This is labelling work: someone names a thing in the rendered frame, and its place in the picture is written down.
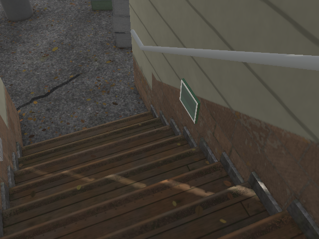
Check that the stairs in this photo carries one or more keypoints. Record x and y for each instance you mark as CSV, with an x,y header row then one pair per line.
x,y
132,178

